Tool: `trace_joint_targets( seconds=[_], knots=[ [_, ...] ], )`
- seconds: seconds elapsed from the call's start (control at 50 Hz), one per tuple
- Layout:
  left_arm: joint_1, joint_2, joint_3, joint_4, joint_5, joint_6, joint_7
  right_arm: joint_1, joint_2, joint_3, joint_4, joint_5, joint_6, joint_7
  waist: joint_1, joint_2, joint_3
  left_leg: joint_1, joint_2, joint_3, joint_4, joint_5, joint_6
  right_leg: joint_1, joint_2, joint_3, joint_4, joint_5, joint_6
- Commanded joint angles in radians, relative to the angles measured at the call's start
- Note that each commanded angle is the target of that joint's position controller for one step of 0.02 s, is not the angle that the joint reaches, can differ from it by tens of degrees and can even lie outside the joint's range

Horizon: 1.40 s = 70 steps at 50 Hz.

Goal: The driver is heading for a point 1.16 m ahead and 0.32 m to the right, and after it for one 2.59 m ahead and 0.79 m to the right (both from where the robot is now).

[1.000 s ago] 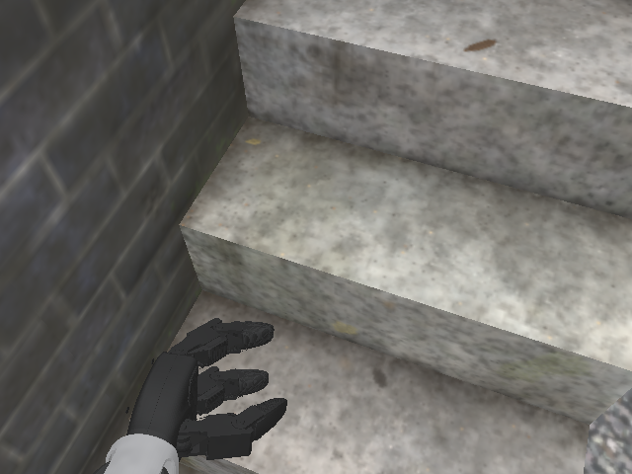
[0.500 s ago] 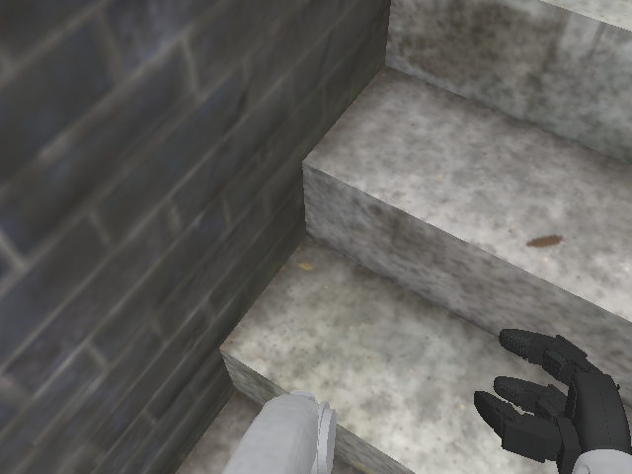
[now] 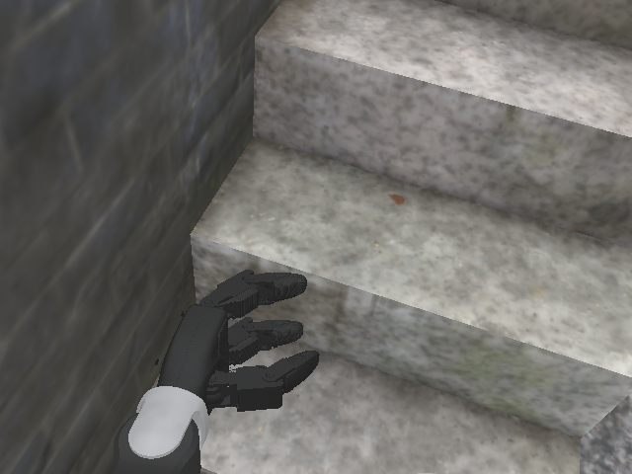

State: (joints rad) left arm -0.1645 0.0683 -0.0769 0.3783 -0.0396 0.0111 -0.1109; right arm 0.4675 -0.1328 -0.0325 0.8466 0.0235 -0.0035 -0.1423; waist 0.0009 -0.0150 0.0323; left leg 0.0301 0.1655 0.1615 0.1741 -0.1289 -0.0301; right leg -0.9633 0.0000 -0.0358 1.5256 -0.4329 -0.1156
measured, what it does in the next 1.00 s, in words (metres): climbs: left foot 0.19 m higher, then right foot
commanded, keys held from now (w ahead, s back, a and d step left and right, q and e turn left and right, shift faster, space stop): w+shift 1.00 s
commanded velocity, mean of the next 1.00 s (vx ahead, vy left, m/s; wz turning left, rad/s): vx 0.69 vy -0.41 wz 0.00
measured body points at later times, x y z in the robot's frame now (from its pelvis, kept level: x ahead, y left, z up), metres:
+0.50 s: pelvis +0.23 -0.06 +0.18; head +0.31 -0.02 +0.62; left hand +0.22 +0.16 +0.03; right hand +0.54 -0.18 +0.13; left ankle +0.34 +0.03 -0.39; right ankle +0.12 -0.16 -0.56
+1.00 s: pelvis +0.46 -0.11 +0.37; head +0.52 -0.10 +0.82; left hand +0.70 +0.10 +0.28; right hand +0.60 -0.43 +0.30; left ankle +0.39 +0.03 -0.13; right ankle +0.37 -0.17 -0.37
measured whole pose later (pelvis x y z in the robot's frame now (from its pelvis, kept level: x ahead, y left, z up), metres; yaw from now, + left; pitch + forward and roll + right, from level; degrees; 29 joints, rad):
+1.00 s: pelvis +0.46 -0.11 +0.37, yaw -3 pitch +6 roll +2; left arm 0.07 0.26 0.02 0.59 0.06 -0.02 -0.05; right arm 0.17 -0.31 -0.08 0.61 0.02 -0.06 -0.12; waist -0.07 -0.07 0.01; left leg -0.77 -0.12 -0.06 1.80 -0.54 0.03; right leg -0.13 0.02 -0.04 0.32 -0.27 -0.09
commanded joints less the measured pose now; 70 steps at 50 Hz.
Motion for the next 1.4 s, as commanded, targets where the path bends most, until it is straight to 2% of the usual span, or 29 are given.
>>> trace_joint_targets(
  seconds=[0.02,0.06,0.08,0.14,0.2,0.32,0.34,0.36,0.42,0.5,0.54,0.6,0.66,0.74,0.76,0.8,0.82,0.86,0.92,0.94,0.98,1.08,1.16,1.18,1.22,1.28,1.32,1.34,1.4],
  knots=[
    [0.391,0.079,0.062,0.067,0.107,0.058,0.002,0.099,-0.354,-0.097,-0.007,-0.036,0.006,0.0,0.08,0.351,-0.259,0.03,0.195,0.024,0.309,1.499,0.201,0.591,0.172,-0.135,-0.371,-0.437,-0.099],
    [0.422,0.24,0.128,0.051,0.025,0.025,0.039,-0.062,-0.33,-0.117,-0.092,0.041,0.035,-0.04,0.276,0.063,-0.142,-0.313,0.078,-0.041,0.636,1.464,0.262,0.675,0.062,0.271,-0.664,-0.491,-0.155],
    [0.413,0.337,0.151,0.063,0.082,0.016,0.051,-0.276,-0.272,-0.109,-0.184,0.027,0.003,-0.028,0.355,-0.353,-0.119,-0.601,-0.15,-0.095,1.18,0.131,0.257,0.685,-0.141,0.727,-1.032,-0.521,-0.272],
    [0.32,0.294,0.155,0.131,0.075,0.003,0.086,-0.394,0.011,-0.038,-0.334,-0.103,0.001,0.055,0.15,-0.115,-0.028,-1.02,-0.252,-0.401,1.855,-0.259,0.135,0.609,-0.201,0.681,-1.081,-0.426,-0.207],
    [0.3,0.08,0.093,0.244,0.1,-0.003,0.015,-0.312,0.034,0.033,-0.324,0.051,-0.113,0.057,0.097,-0.025,0.045,-1.076,-0.322,-0.3,1.967,-0.408,0.049,0.512,-0.144,0.418,-0.882,0.129,-0.226],
    [0.304,0.176,0.08,0.223,0.073,-0.055,0.025,-0.331,-0.134,-0.019,-0.296,0.112,-0.021,-0.006,0.07,-0.108,0.023,-1.024,-0.24,-0.105,1.819,-0.3,-0.061,0.522,-0.217,0.399,-1.105,0.167,-0.274],
    [0.435,0.297,0.157,0.205,0.107,-0.079,0.069,-0.37,-0.189,-0.062,-0.258,-0.044,0.034,-0.022,0.121,-0.053,0.028,-1.115,-0.193,-0.121,1.864,-0.306,0.01,0.725,-0.219,0.393,-1.256,0.227,-0.272],
    [0.432,0.236,0.101,0.283,0.086,-0.072,0.033,-0.541,-0.097,-0.014,-0.37,0.112,-0.023,-0.036,0.167,-0.189,0.118,-1.325,-0.211,-0.093,1.901,-0.516,-0.024,0.798,-0.285,0.483,-1.225,0.295,-0.316],
    [0.675,0.232,0.114,0.343,0.03,-0.084,0.062,-0.79,-0.033,0.032,-0.481,0.108,-0.085,-0.005,0.268,-0.035,0.091,-1.537,-0.147,0.001,1.565,-0.778,0.003,1.14,-0.239,0.308,-1.289,0.423,-0.203],
    [0.486,0.491,0.158,0.32,0.023,-0.089,0.034,0.001,-0.181,-0.037,-0.316,0.126,-0.011,-0.038,-0.199,-0.165,-0.47,0.194,-0.251,0.023,0.793,-0.387,0.012,0.596,-0.115,0.073,-0.998,1.708,-0.153],
    [0.345,0.354,0.165,0.303,0.033,-0.15,0.014,0.234,-0.378,-0.121,-0.205,-0.071,0.027,-0.019,-0.384,0.48,-0.701,0.28,0.016,-0.72,0.459,-0.78,0.199,0.443,0.179,0.08,-0.157,0.435,0.013],
    [0.066,0.122,0.035,0.001,0.054,-0.148,0.049,-0.223,-0.106,0.025,-0.179,-0.113,-0.032,0.016,-0.128,0.031,-0.223,-0.141,-0.063,-0.725,0.536,0.544,0.269,0.034,0.259,0.254,0.527,0.122,0.128],
    [0.303,0.142,0.08,0.098,0.155,-0.001,0.105,-0.217,-0.133,-0.015,-0.144,-0.034,-0.062,-0.024,0.034,-0.109,-0.081,-0.363,-0.063,-0.757,0.48,-0.263,0.248,0.007,0.134,0.258,0.738,0.234,0.212],
    [0.086,0.155,0.043,-0.019,0.108,0.034,0.119,-0.206,-0.242,-0.008,-0.15,-0.075,-0.12,-0.033,0.039,-0.147,0.104,-0.53,-0.056,-0.57,0.272,-0.014,0.182,-0.026,0.039,0.15,0.39,0.094,0.196],
    [-0.09,0.234,0.025,-0.181,-0.048,-0.013,0.117,-0.126,-0.251,-0.024,-0.126,0.034,-0.09,-0.004,-0.011,-0.223,0.028,-0.47,-0.081,-0.619,0.219,0.175,0.136,0.06,0.07,0.162,0.167,0.23,0.188],
    [0.081,0.248,0.037,-0.185,-0.068,0.001,0.117,-0.277,-0.362,-0.05,-0.195,0.011,-0.037,0.005,0.138,-0.047,-0.098,-0.538,-0.094,-0.405,0.17,0.919,0.089,0.512,0.08,0.021,-0.261,0.184,0.132],
    [0.286,0.215,0.039,-0.045,0.086,0.042,0.108,-0.312,-0.371,-0.057,-0.192,-0.073,-0.111,-0.015,0.137,0.215,-0.158,-0.427,-0.015,-0.314,0.237,0.874,0.11,0.585,0.004,0.102,-0.423,0.02,0.034],
    [0.28,0.282,0.078,-0.031,0.113,0.025,0.094,-0.214,-0.335,-0.067,-0.191,-0.027,-0.119,-0.01,0.077,0.165,-0.231,-0.051,-0.095,-0.311,0.603,1.546,0.04,0.565,0.066,-0.033,-0.969,0.118,-0.014],
    [0.374,0.28,0.137,0.178,0.062,0.003,0.067,-0.172,-0.25,-0.108,-0.225,-0.043,-0.03,0.024,-0.038,-0.082,0.014,-0.919,-0.361,-0.223,1.707,-0.479,0.057,1.178,-0.134,0.045,-1.327,0.992,-0.14],
    [0.256,0.275,0.109,0.146,0.079,-0.021,0.002,-0.261,-0.149,-0.029,-0.276,0.061,-0.047,0.008,-0.02,-0.339,0.079,-1.177,-0.433,-0.13,1.987,-0.652,0.047,1.205,-0.195,0.008,-1.153,1.832,-0.099],
    [0.417,0.38,0.175,0.254,0.121,-0.053,0.08,-0.222,-0.202,-0.051,-0.317,-0.035,-0.071,0.037,-0.104,0.174,-0.187,-1.177,-0.262,-0.213,1.648,-0.474,0.071,1.366,-0.239,0.018,-1.057,1.37,-0.024],
    [0.39,0.353,0.188,0.31,0.074,-0.128,0.095,-0.453,-0.229,-0.041,-0.357,-0.043,-0.005,0.032,-0.017,-0.073,-0.098,-1.111,-0.253,-0.122,1.655,-0.522,0.103,1.095,-0.219,-0.081,-1.331,1.356,0.029],
    [0.264,0.441,0.197,0.26,-0.034,-0.099,0.124,-0.03,-0.25,-0.073,-0.251,0.006,0.057,-0.009,-0.318,-0.118,-0.383,-0.148,-0.268,-0.113,0.955,-0.508,0.149,0.831,-0.224,-0.049,-1.042,2.1,0.045],
    [0.127,0.427,0.204,0.23,-0.107,-0.086,0.116,0.154,-0.373,-0.114,-0.203,-0.013,0.047,-0.019,-0.448,0.078,-0.413,-0.066,-0.197,-0.35,0.549,-0.477,0.226,0.713,-0.038,-0.153,-0.535,1.905,0.111],
    [0.177,0.275,0.165,0.178,0.044,-0.116,0.059,-0.064,-0.363,-0.104,-0.207,-0.054,0.02,-0.031,-0.253,0.241,-0.44,-0.065,0.005,-1.142,0.168,-0.524,0.384,0.299,0.26,0.247,0.455,0.295,0.187],
    [0.181,0.168,0.127,0.068,0.113,-0.095,0.084,-0.181,-0.33,-0.08,-0.177,-0.054,-0.071,-0.025,-0.072,-0.087,-0.001,-0.25,0.044,-0.828,0.345,0.006,0.376,-0.16,0.167,0.296,0.912,0.199,0.172],
    [0.032,0.222,0.079,-0.119,-0.059,-0.141,0.125,-0.23,-0.248,-0.026,-0.102,-0.071,-0.096,0.031,-0.047,-0.041,0.025,-0.012,0.015,-0.61,0.355,0.491,0.276,-0.459,0.17,0.289,1.063,0.025,0.098],
    [0.282,0.116,0.068,0.014,0.075,-0.065,0.118,-0.226,-0.275,-0.031,-0.111,-0.063,-0.11,0.022,0.109,-0.097,-0.014,-0.215,0.054,-0.371,0.306,0.322,0.18,-0.21,0.097,0.296,0.738,-0.051,0.07],
    [0.088,0.084,0.044,-0.056,0.068,0.053,0.148,-0.137,-0.256,0.01,-0.048,-0.054,-0.135,0.022,0.035,-0.021,0.138,-0.408,0.079,-0.245,0.032,0.288,0.212,-0.291,0.078,0.108,0.901,-0.105,0.044]
  ],
)
Keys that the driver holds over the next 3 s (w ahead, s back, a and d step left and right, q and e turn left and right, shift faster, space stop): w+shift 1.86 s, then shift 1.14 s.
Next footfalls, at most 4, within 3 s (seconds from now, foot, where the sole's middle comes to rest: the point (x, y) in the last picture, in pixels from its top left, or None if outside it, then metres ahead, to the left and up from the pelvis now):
0.48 left None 0.35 0.04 -0.41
0.92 right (423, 452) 0.41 -0.17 -0.41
1.12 left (364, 265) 0.61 -0.06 -0.22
1.54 right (549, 63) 0.88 -0.33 -0.02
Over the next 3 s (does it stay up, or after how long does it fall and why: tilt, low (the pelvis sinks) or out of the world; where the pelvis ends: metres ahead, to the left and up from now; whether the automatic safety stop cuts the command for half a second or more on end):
stays up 1.26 -0.38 1.10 its command is cut before an obstacle from the start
